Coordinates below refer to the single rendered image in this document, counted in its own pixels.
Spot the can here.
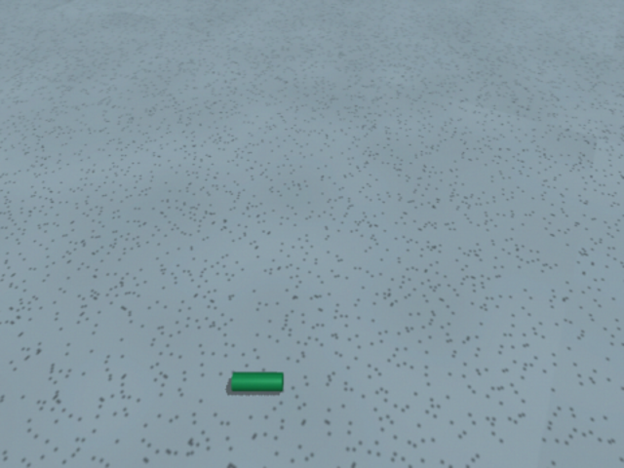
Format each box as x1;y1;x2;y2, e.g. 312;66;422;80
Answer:
231;372;284;391

